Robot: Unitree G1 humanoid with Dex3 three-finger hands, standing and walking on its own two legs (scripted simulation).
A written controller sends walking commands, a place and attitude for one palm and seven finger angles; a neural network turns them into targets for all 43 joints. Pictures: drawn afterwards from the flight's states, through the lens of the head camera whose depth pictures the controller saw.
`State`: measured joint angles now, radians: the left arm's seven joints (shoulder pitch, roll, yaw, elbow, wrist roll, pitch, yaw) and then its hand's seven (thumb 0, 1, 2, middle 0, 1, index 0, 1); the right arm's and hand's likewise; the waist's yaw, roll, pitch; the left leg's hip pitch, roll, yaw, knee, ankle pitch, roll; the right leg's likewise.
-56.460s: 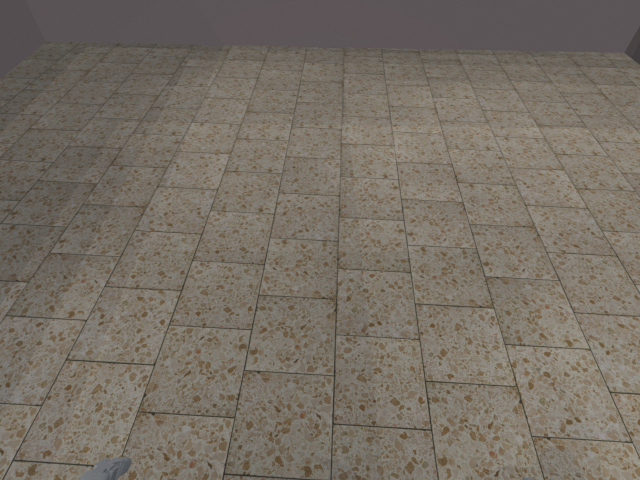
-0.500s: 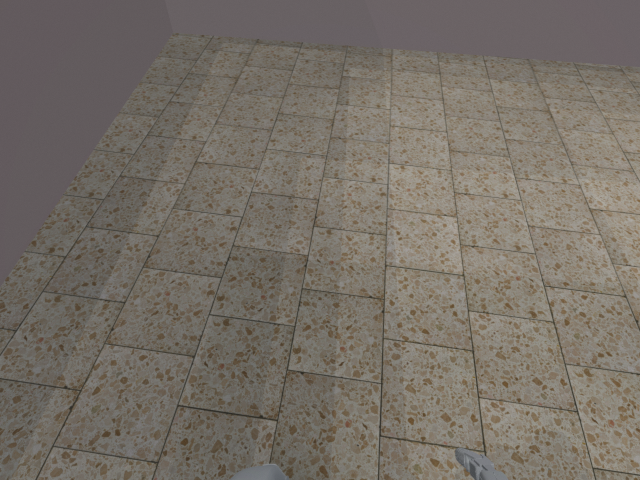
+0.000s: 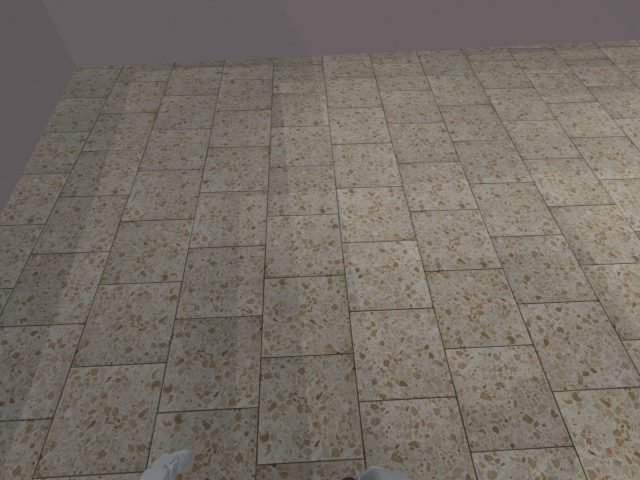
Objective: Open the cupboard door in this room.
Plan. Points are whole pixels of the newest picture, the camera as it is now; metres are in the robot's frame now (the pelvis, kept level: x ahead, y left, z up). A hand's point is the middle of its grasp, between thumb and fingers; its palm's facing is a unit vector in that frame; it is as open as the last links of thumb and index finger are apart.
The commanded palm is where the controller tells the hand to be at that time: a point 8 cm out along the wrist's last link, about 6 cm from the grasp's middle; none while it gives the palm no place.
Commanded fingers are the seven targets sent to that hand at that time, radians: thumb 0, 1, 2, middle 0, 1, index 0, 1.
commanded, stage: turn to face it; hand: left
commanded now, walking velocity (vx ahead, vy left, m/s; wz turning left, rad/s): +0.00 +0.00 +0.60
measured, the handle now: out of the picture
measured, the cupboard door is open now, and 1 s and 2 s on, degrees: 46 46 46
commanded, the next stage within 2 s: none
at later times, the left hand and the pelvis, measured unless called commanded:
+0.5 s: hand out of the picture +0.09 +0.25 -0.18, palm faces +0.32 -0.93 -0.20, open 7.3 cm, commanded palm none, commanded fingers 0.00 0.90 0.90 -0.20 -0.30 -0.20 -0.30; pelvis +0.09 +0.04 +0.00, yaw +17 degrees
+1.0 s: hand out of the picture +0.10 +0.20 -0.13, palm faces +0.53 -0.79 -0.30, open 7.4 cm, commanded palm none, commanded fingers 0.00 0.90 0.90 -0.20 -0.30 -0.20 -0.30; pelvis +0.12 -0.03 +0.01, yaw +34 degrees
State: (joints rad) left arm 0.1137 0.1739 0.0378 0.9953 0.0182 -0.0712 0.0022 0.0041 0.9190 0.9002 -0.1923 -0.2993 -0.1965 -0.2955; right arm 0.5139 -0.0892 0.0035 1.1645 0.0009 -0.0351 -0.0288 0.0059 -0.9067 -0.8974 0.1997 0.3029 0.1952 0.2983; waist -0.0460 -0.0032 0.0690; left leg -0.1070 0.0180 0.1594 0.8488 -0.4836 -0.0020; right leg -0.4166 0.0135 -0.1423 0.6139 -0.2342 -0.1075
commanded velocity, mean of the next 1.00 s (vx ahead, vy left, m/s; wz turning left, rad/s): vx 0.00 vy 0.00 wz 0.60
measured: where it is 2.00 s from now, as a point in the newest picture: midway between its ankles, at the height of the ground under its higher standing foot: outside the picture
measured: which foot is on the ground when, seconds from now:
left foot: up 0.00-0.42, down 0.44-0.90, up 0.92-1.00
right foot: down 0.00-0.44, up 0.46-0.88, down 0.90-1.00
